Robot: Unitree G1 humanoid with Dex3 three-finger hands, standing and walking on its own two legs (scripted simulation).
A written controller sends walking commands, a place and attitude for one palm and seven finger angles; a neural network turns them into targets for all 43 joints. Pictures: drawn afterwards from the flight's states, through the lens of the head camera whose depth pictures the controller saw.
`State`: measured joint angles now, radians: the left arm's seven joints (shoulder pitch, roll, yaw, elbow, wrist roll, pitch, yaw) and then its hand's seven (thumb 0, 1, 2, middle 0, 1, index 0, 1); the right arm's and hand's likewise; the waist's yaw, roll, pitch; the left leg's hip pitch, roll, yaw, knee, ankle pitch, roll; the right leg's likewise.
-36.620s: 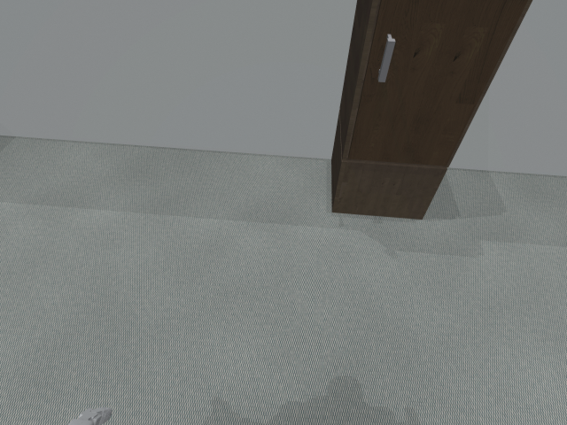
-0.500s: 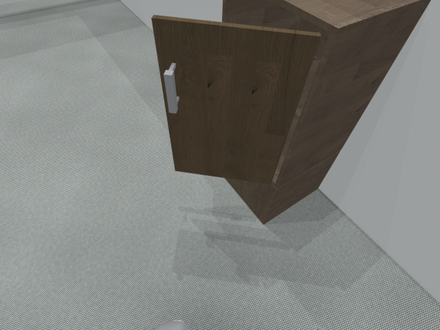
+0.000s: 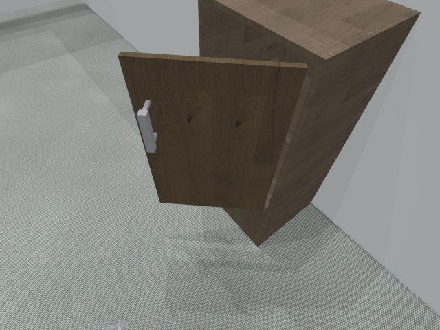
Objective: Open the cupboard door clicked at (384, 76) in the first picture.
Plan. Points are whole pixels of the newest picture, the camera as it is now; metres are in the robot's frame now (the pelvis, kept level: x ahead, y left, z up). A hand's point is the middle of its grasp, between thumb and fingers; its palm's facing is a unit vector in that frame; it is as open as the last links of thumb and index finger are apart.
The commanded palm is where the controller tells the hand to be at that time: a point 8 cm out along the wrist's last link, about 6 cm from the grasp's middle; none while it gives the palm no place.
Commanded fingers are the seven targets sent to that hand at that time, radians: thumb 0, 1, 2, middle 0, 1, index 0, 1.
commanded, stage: come to a stop and stand still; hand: left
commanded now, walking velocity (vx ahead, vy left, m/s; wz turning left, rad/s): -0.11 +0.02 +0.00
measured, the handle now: (149, 126) +0.56 +0.20 +0.01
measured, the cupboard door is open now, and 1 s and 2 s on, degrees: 48 48 48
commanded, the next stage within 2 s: look again from close up in 1.38 s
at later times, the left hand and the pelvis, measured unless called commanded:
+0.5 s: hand out of the picture +0.01 +0.22 -0.17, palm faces +0.02 -0.98 -0.18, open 7.4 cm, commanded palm none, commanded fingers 0.00 0.90 0.90 -0.20 -0.30 -0.20 -0.30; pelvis -0.03 +0.03 +0.01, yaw -1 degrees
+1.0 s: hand out of the picture +0.02 +0.17 -0.17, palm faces -0.03 -0.97 -0.24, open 7.4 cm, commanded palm none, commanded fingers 0.00 0.90 0.90 -0.20 -0.30 -0.20 -0.30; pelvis -0.01 -0.02 -0.01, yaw -1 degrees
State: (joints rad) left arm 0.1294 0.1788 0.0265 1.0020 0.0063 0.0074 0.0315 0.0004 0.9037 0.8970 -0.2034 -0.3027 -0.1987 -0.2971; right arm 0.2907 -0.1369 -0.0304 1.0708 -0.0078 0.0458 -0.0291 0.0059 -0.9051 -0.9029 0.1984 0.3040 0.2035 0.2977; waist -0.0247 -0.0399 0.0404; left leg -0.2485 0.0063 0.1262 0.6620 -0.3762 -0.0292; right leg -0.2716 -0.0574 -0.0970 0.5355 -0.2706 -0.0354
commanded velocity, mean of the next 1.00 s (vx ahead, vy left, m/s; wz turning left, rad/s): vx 0.01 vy -0.05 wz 0.00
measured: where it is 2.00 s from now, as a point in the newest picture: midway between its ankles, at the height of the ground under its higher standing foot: outside the picture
